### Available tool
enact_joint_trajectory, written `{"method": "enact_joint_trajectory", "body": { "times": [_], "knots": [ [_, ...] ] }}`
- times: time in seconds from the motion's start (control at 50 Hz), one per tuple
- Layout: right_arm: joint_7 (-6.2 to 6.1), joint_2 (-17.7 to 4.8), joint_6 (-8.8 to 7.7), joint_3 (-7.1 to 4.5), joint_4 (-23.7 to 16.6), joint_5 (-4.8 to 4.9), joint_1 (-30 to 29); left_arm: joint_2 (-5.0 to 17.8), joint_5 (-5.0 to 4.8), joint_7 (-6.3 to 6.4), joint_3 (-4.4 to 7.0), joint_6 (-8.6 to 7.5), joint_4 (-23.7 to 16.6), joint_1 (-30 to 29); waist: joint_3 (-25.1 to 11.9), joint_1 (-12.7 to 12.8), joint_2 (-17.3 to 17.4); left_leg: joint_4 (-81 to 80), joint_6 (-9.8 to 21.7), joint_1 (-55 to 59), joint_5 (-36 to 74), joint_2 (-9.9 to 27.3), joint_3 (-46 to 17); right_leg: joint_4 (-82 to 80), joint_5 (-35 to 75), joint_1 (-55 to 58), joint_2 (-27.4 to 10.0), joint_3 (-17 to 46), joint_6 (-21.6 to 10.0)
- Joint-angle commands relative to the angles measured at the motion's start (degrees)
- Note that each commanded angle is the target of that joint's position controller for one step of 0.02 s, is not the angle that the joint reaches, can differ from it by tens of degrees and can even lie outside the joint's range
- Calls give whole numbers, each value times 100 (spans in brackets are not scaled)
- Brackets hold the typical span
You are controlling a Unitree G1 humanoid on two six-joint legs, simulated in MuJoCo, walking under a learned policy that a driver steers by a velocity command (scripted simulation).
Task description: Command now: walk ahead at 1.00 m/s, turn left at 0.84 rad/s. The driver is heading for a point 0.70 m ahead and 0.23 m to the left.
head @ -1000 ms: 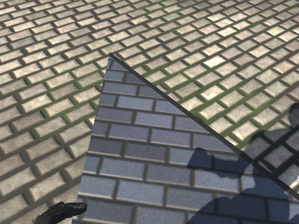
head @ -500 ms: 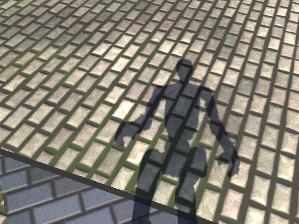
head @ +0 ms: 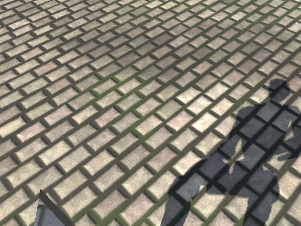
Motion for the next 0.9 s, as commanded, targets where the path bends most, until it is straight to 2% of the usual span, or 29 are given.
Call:
{"method": "enact_joint_trajectory", "body": {
  "times": [0.02,0.06,0.08,0.12,0.14,0.16,0.18,0.2,0.24,0.26,0.28,0.32,0.36,0.4,0.46,0.5,0.54,0.56,0.58,0.6,0.62,0.64,0.66,0.68,0.7,0.74,0.78,0.82,0.9],
  "knots": [
    [193,252,-47,202,-462,10,-320,227,-16,13,-68,-206,-510,-1063,848,-527,-422,-1370,207,1174,1150,-95,401,-1190,3440,-1493,-1085,-317,-447],
    [219,108,-80,170,-417,29,-328,584,-37,58,-7,-180,-444,-702,584,-535,-443,-1741,402,1810,1231,-600,877,-629,5967,-833,-1176,-430,-351],
    [184,-34,-85,130,-336,55,-29,813,-18,98,52,-104,-481,-685,331,-726,-632,-1771,481,2111,907,-818,988,-45,7132,-453,-1259,-426,-305],
    [72,-473,-80,-68,82,62,1597,1192,64,172,167,130,-640,-1035,-590,-1634,-884,-1775,729,3802,114,-1154,811,2242,8243,-434,-1515,-262,-350],
    [-45,-767,-70,-236,445,46,2692,1194,98,151,175,218,-724,-1175,-1066,-2048,-637,-2172,870,5193,-205,-1249,466,4033,7333,-1070,-1430,-151,-364],
    [-186,-1080,4,-406,482,154,2406,719,108,34,80,208,-779,-1198,-664,-1693,399,-2560,1069,5739,-608,-930,-391,6305,2137,-2471,-405,-101,-167],
    [-202,-1848,82,-506,145,-76,1668,150,77,-13,-116,144,-1392,-372,-1304,-559,1644,-3237,2198,7097,-612,603,-3678,8401,-995,-4803,223,667,137],
    [-245,-1714,114,-548,-99,11,1757,455,133,11,-149,-12,-1585,-970,-1855,-1007,472,-4354,2356,7079,-1910,821,-4888,8333,-435,-5260,16,1665,27],
    [-327,-1128,4,-397,192,68,1558,447,168,18,-205,-100,-1611,-1556,-193,-538,-728,-4893,1654,5088,-1766,479,-4131,6913,61,-5041,-550,1701,-52],
    [-357,-1060,-106,-361,154,81,1415,362,242,25,-253,-19,-1626,-1449,1,-297,-564,-4802,1633,4360,-1120,305,-3759,6556,35,-4680,-659,1721,0],
    [-358,-828,-195,-279,157,117,1301,368,324,34,-268,119,-1564,-1409,207,-122,-726,-4757,1574,3683,-407,19,-3272,6253,-23,-4293,-784,1710,79],
    [-326,-732,-309,-226,125,138,1203,258,334,17,-298,337,-1586,-1439,207,24,-698,-5009,1574,2919,-611,-281,-2794,5505,-227,-3948,-920,1613,260],
    [-307,-709,-390,-214,159,139,1360,171,260,-39,-360,347,-1974,-2326,632,-180,-564,-5181,1499,2406,93,-497,-2545,4348,472,-3885,-924,1386,351],
    [-285,-768,-394,-261,154,142,1358,-4,166,-109,-441,327,-2125,-2877,601,-399,-367,-5217,1215,2309,258,-797,-2312,3191,1774,-3423,-734,1278,316],
    [-243,-893,-400,-329,246,199,1631,65,46,-135,-433,287,-2178,-3143,313,-700,-46,-4964,947,3023,1342,-658,-2468,2194,2626,-2956,-403,1242,183],
    [-287,-944,-386,-359,249,190,1613,210,37,-109,-387,260,-2183,-3104,222,-654,-5,-4639,759,3501,1742,-559,-2627,1607,2458,-2575,-267,1352,105],
    [-306,-1205,-388,-413,215,124,1430,656,8,5,-188,230,-1899,-2097,-440,-136,-13,-3365,496,3875,3162,-591,-2667,1536,1555,-1366,27,1380,7],
    [-285,-1317,-401,-429,207,101,1210,851,38,93,-79,196,-1633,-976,-909,522,-140,-2013,321,3718,3482,-777,-2379,1452,1359,-339,-43,1243,-75],
    [-284,-763,-465,-280,99,106,1147,1161,192,223,41,140,-1444,190,-1527,923,-464,-226,182,2975,2266,-1019,-2032,1504,345,932,-975,2025,-275],
    [-339,223,-445,-34,-115,347,2013,1602,453,221,108,116,-1479,-13,-2127,113,-2284,1585,-101,1192,-2808,-1803,-1274,898,1255,2204,-2937,5095,-951],
    [-409,-367,-367,-41,-48,145,2063,1386,268,136,163,167,-1522,-352,-2292,84,-1997,2129,-41,627,-2442,-1412,-1072,666,1487,1928,-2897,6205,-1381],
    [-414,-557,-296,-86,28,29,1469,732,181,90,15,169,-1555,-825,-1398,79,-1177,1995,-81,579,-1875,-1051,-932,675,2155,1034,-2538,4972,-1333],
    [-364,-534,-254,-78,2,-30,1092,332,141,30,-92,168,-1444,-1021,-807,34,-610,1735,-152,714,-1620,-909,-809,782,3348,259,-2194,3934,-1257],
    [-386,-317,-265,-34,-278,381,742,285,-119,16,-64,60,-1511,-1245,-500,53,-1034,1820,-351,573,-1793,-628,-906,675,4091,118,-1822,3196,-1138],
    [-358,-382,-249,-29,-392,412,534,260,-155,2,-75,-13,-1343,-1213,-367,11,-975,1548,-380,602,-1782,-512,-912,549,4509,-199,-1658,2899,-1093],
    [-335,-196,-183,23,-504,339,486,220,-144,-31,-67,-99,-1147,-1304,-199,-261,-709,739,-408,737,-1807,-439,-946,328,4779,-610,-1611,2554,-1131],
    [-298,-27,-172,122,-590,252,318,520,-195,-18,12,-70,-1076,-1655,6,-424,-643,-496,-531,1020,-1495,-463,-696,86,5099,-1276,-1582,2050,-1218],
    [-198,46,-235,207,-583,215,138,781,-232,33,90,-10,-1029,-1816,-227,-396,-787,-1803,-520,1993,-171,-528,-401,-61,4939,-1746,-1228,1385,-1097],
    [-67,-213,-287,138,-627,140,-360,966,-314,68,138,-7,-795,-1553,-370,-294,-659,-2866,-274,2622,864,-614,-539,229,4357,-1366,-1329,1297,-890]
  ]
}}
